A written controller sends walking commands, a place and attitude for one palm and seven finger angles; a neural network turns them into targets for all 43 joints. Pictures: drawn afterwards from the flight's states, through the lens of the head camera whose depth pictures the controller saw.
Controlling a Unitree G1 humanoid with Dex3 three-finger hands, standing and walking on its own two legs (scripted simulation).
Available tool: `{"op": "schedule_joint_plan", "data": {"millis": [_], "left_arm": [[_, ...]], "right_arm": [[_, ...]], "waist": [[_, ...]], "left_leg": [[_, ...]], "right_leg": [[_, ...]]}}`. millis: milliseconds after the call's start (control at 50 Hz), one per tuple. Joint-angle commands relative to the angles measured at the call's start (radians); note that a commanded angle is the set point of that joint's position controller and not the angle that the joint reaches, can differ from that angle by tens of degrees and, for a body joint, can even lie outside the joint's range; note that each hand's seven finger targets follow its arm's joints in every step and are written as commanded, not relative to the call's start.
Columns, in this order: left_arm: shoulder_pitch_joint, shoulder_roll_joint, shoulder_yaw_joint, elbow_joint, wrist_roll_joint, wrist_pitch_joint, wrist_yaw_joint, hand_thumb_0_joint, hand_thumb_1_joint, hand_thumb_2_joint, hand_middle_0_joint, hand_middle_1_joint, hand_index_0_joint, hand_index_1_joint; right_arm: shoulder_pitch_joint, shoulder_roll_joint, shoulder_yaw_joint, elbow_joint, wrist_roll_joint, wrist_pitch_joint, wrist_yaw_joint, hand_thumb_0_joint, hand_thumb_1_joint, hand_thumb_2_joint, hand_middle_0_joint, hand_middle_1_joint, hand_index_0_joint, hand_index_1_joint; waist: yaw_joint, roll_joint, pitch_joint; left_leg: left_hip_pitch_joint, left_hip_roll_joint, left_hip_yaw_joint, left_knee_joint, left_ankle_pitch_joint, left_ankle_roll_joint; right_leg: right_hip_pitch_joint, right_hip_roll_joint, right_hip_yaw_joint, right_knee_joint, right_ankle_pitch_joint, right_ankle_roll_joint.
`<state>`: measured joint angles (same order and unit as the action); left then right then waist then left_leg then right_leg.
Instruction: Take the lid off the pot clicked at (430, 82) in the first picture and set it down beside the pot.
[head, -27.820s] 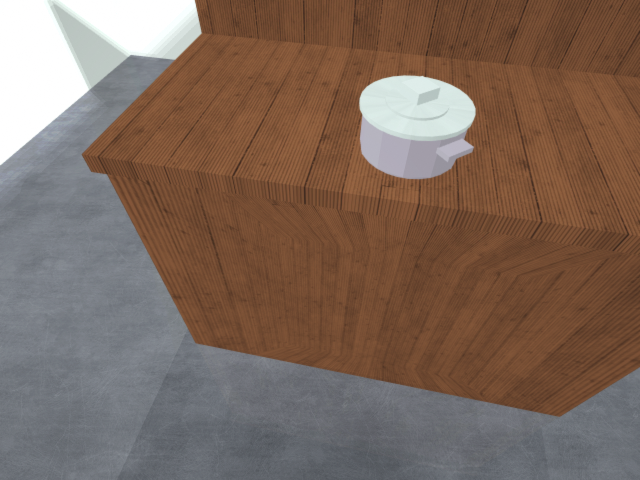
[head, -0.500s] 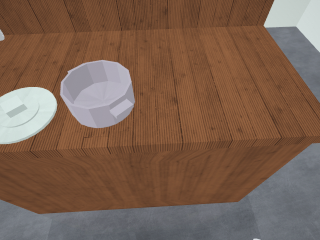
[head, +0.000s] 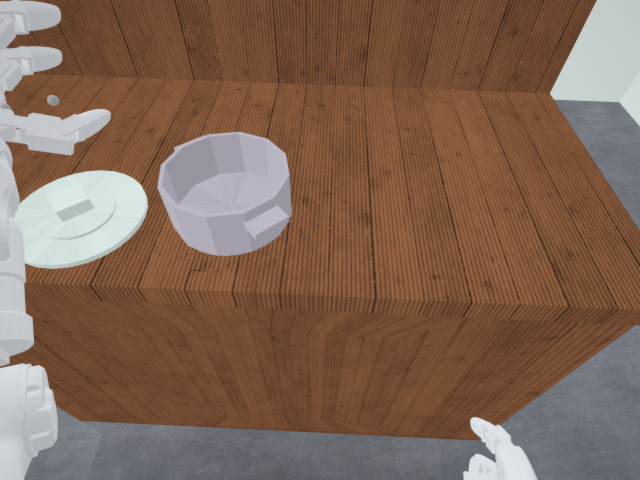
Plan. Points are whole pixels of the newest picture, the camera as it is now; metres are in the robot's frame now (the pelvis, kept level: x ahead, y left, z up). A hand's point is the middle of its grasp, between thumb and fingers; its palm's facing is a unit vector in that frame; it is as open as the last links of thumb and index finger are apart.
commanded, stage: draw the hand back to the body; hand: left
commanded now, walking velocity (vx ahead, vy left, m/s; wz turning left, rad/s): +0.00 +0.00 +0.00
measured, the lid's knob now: (70, 201) +0.44 +0.39 +0.08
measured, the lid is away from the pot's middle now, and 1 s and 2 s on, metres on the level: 0.22 0.22 0.22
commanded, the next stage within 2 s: step back with the hand held close in 1.56 s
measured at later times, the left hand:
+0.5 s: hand (19, 127) +0.33 +0.28 +0.28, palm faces +0.57 -0.80 -0.19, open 9.0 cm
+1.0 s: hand out of the picture +0.25 +0.26 +0.28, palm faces +0.53 -0.82 -0.21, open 7.5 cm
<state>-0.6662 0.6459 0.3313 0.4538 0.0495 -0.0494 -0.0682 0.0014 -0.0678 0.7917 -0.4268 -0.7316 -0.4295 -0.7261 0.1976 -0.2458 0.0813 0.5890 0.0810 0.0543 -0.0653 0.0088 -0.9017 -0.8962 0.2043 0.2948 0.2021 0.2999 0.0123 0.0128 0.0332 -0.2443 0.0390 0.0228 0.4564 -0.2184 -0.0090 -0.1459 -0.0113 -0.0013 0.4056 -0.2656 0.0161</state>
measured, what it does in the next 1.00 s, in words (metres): stands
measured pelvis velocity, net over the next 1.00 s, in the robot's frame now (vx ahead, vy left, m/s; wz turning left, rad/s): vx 0.00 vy -0.01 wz -0.01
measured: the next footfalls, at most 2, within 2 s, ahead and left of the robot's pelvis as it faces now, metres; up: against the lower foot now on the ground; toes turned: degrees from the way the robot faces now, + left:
none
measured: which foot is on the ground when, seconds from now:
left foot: down 0.00-1.00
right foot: down 0.00-1.00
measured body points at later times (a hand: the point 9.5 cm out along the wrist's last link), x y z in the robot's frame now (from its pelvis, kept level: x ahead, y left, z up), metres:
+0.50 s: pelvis +0.02 -0.02 +0.00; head +0.02 -0.04 +0.45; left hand +0.29 +0.32 +0.29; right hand +0.19 -0.27 -0.10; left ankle +0.01 +0.13 -0.74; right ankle -0.03 -0.13 -0.74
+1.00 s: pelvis +0.00 -0.01 +0.00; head -0.01 -0.03 +0.45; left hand +0.21 +0.31 +0.29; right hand +0.20 -0.23 -0.08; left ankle +0.01 +0.13 -0.74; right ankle -0.03 -0.13 -0.74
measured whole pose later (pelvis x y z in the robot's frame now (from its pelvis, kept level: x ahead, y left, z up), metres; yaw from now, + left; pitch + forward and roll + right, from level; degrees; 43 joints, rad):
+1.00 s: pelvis +0.00 -0.01 +0.00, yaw -1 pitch -5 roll +0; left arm -0.01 0.40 0.46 -0.29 -0.13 -0.11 0.07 0.01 0.88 0.90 -0.21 -0.31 -0.21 -0.30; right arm 0.14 -0.23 0.02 0.69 0.02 -0.07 -0.07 0.01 -0.90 -0.90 0.20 0.29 0.20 0.30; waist 0.07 0.05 0.05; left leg -0.08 0.05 0.04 0.36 -0.19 -0.02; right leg 0.01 0.00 0.01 0.31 -0.24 0.01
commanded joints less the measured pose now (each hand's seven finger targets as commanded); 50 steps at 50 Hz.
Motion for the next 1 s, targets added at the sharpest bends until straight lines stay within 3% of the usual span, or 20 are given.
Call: {"op": "schedule_joint_plan", "data": {"millis": [0, 40, 80, 160, 220, 240, 260, 320, 400, 500, 600, 680, 700, 720, 780, 900, 960, 980], "left_arm": [[-0.411, 0.297, 0.153, -0.354, -0.086, -0.071, 0.126, 0.000, 0.065, 0.809, -0.382, -0.670, -0.382, -0.670], [-0.322, 0.287, 0.187, -0.411, -0.099, -0.080, 0.145, 0.000, 0.114, 0.815, -0.371, -0.648, -0.371, -0.648], [-0.215, 0.295, 0.239, -0.436, -0.111, -0.083, 0.156, 0.000, 0.163, 0.820, -0.361, -0.627, -0.361, -0.627], [-0.082, 0.206, 0.197, -0.346, -0.134, -0.061, 0.148, 0.000, 0.261, 0.831, -0.339, -0.583, -0.339, -0.583], [-0.046, 0.216, 0.216, -0.441, -0.143, -0.064, 0.145, 0.000, 0.335, 0.839, -0.323, -0.550, -0.323, -0.550], [-0.061, 0.225, 0.228, -0.517, -0.144, -0.074, 0.146, 0.000, 0.360, 0.841, -0.318, -0.540, -0.318, -0.540], [-0.068, 0.204, 0.211, -0.583, -0.146, -0.086, 0.143, 0.000, 0.384, 0.844, -0.312, -0.529, -0.312, -0.529], [-0.006, 0.224, 0.264, -0.624, -0.149, -0.087, 0.158, 0.000, 0.458, 0.852, -0.296, -0.496, -0.296, -0.496], [0.054, 0.170, 0.239, -0.576, -0.154, -0.081, 0.158, 0.000, 0.556, 0.863, -0.275, -0.452, -0.275, -0.452], [0.147, 0.131, 0.242, -0.740, -0.163, -0.101, 0.156, 0.000, 0.679, 0.876, -0.248, -0.398, -0.248, -0.398], [0.216, 0.116, 0.259, -0.697, -0.171, -0.093, 0.158, 0.000, 0.802, 0.889, -0.221, -0.344, -0.221, -0.344], [0.266, 0.084, 0.251, -0.816, -0.178, -0.106, 0.152, 0.000, 0.900, 0.900, -0.200, -0.300, -0.200, -0.300], [0.274, 0.056, 0.226, -0.848, -0.176, -0.109, 0.149, 0.000, 0.900, 0.900, -0.200, -0.300, -0.200, -0.300], [0.294, 0.044, 0.220, -0.848, -0.176, -0.105, 0.149, 0.000, 0.900, 0.900, -0.200, -0.300, -0.200, -0.300], [0.310, 0.061, 0.246, -0.920, -0.176, -0.119, 0.159, 0.000, 0.900, 0.900, -0.200, -0.300, -0.200, -0.300], [0.435, -0.001, 0.217, -0.907, -0.182, -0.107, 0.151, 0.000, 0.900, 0.900, -0.200, -0.300, -0.200, -0.300], [0.460, -0.034, 0.180, -0.996, -0.181, -0.120, 0.144, 0.000, 0.900, 0.900, -0.200, -0.300, -0.200, -0.300], [0.482, -0.022, 0.193, -1.021, -0.180, -0.123, 0.147, 0.000, 0.900, 0.900, -0.200, -0.300, -0.200, -0.300]], "right_arm": [[-0.063, -0.156, -0.067, -0.093, -0.023, -0.085, -0.021, 0.000, -0.900, -0.900, 0.200, 0.300, 0.200, 0.300], [-0.075, -0.151, -0.071, -0.090, -0.031, -0.112, -0.015, 0.000, -0.900, -0.900, 0.200, 0.300, 0.200, 0.300], [-0.079, -0.156, -0.080, -0.079, -0.037, -0.119, -0.009, 0.000, -0.900, -0.900, 0.200, 0.300, 0.200, 0.300], [-0.080, -0.162, -0.094, -0.055, -0.033, -0.119, -0.006, 0.000, -0.900, -0.900, 0.200, 0.300, 0.200, 0.300], [-0.102, -0.162, -0.096, -0.060, -0.032, -0.126, -0.009, 0.000, -0.900, -0.900, 0.200, 0.300, 0.200, 0.300], [-0.111, -0.159, -0.097, -0.065, -0.033, -0.131, -0.007, 0.000, -0.900, -0.900, 0.200, 0.300, 0.200, 0.300], [-0.131, -0.152, -0.097, -0.068, -0.031, -0.140, -0.006, 0.000, -0.900, -0.900, 0.200, 0.300, 0.200, 0.300], [-0.125, -0.150, -0.103, -0.055, -0.039, -0.151, -0.006, 0.000, -0.900, -0.900, 0.200, 0.300, 0.200, 0.300], [-0.128, -0.146, -0.104, -0.038, -0.040, -0.154, -0.011, 0.000, -0.900, -0.900, 0.200, 0.300, 0.200, 0.300], [-0.157, -0.129, -0.104, -0.056, -0.046, -0.165, -0.006, 0.000, -0.900, -0.900, 0.200, 0.300, 0.200, 0.300], [-0.163, -0.122, -0.102, -0.043, -0.049, -0.161, -0.011, 0.000, -0.900, -0.900, 0.200, 0.300, 0.200, 0.300], [-0.187, -0.110, -0.100, -0.060, -0.053, -0.165, -0.011, 0.000, -0.900, -0.900, 0.200, 0.300, 0.200, 0.300], [-0.193, -0.105, -0.098, -0.065, -0.055, -0.170, -0.011, 0.000, -0.900, -0.900, 0.200, 0.300, 0.200, 0.300], [-0.192, -0.103, -0.097, -0.062, -0.058, -0.171, -0.011, 0.000, -0.900, -0.900, 0.200, 0.300, 0.200, 0.300], [-0.195, -0.103, -0.100, -0.061, -0.062, -0.181, -0.012, 0.000, -0.900, -0.900, 0.200, 0.300, 0.200, 0.300], [-0.203, -0.092, -0.093, -0.060, -0.067, -0.174, -0.015, 0.000, -0.900, -0.900, 0.200, 0.300, 0.200, 0.300], [-0.220, -0.086, -0.092, -0.074, -0.067, -0.181, -0.011, 0.000, -0.900, -0.900, 0.200, 0.300, 0.200, 0.300], [-0.219, -0.089, -0.093, -0.075, -0.070, -0.183, -0.011, 0.000, -0.900, -0.900, 0.200, 0.300, 0.200, 0.300]], "waist": [[-0.005, 0.242, -0.307], [0.009, 0.241, -0.329], [0.018, 0.146, -0.326], [0.008, -0.010, -0.215], [0.021, 0.011, -0.237], [0.025, 0.025, -0.274], [0.022, 0.085, -0.291], [0.033, 0.057, -0.307], [0.026, 0.022, -0.212], [0.041, 0.082, -0.268], [0.038, 0.006, -0.174], [0.043, 0.055, -0.199], [0.045, 0.083, -0.211], [0.044, 0.068, -0.199], [0.045, 0.076, -0.213], [0.050, 0.043, -0.128], [0.044, 0.067, -0.143], [0.053, 0.087, -0.156]], "left_leg": [[0.280, 0.001, 0.008, -0.065, 0.226, 0.033], [0.302, 0.004, 0.008, -0.060, 0.315, 0.032], [0.285, 0.005, 0.023, -0.056, 0.364, 0.039], [0.227, -0.003, 0.055, -0.062, 0.301, 0.053], [0.246, -0.017, 0.067, -0.063, 0.310, 0.061], [0.269, -0.019, 0.063, -0.058, 0.342, 0.062], [0.295, -0.022, 0.069, -0.048, 0.366, 0.063], [0.312, -0.023, 0.066, -0.045, 0.408, 0.061], [0.287, -0.025, 0.072, -0.062, 0.330, 0.061], [0.323, -0.029, 0.070, -0.062, 0.376, 0.058], [0.290, -0.025, 0.068, -0.078, 0.309, 0.059], [0.312, -0.027, 0.067, -0.083, 0.296, 0.056], [0.322, -0.028, 0.064, -0.084, 0.311, 0.054], [0.324, -0.026, 0.063, -0.086, 0.312, 0.054], [0.333, -0.025, 0.055, -0.085, 0.310, 0.052], [0.297, -0.020, 0.043, -0.109, 0.249, 0.049], [0.312, -0.019, 0.036, -0.113, 0.224, 0.047], [0.311, -0.019, 0.033, -0.114, 0.218, 0.044]], "right_leg": [[0.003, 0.033, -0.029, -0.066, 0.245, -0.061], [0.037, 0.036, -0.029, -0.058, 0.306, -0.061], [0.077, 0.038, -0.031, -0.056, 0.373, -0.054], [0.062, 0.036, -0.034, -0.079, 0.392, -0.037], [0.083, 0.029, -0.026, -0.081, 0.428, -0.029], [0.100, 0.028, -0.024, -0.075, 0.459, -0.030], [0.101, 0.025, -0.018, -0.074, 0.481, -0.030], [0.114, 0.027, -0.022, -0.071, 0.525, -0.027], [0.069, 0.031, -0.024, -0.097, 0.451, -0.023], [0.108, 0.028, -0.022, -0.088, 0.494, -0.026], [0.068, 0.033, -0.024, -0.114, 0.427, -0.022], [0.081, 0.029, -0.020, -0.123, 0.406, -0.024], [0.086, 0.029, -0.022, -0.118, 0.412, -0.027], [0.077, 0.032, -0.024, -0.120, 0.407, -0.026], [0.081, 0.033, -0.023, -0.122, 0.396, -0.030], [0.059, 0.034, -0.028, -0.140, 0.313, -0.031], [0.056, 0.032, -0.026, -0.141, 0.277, -0.032], [0.063, 0.032, -0.026, -0.139, 0.267, -0.035]]}}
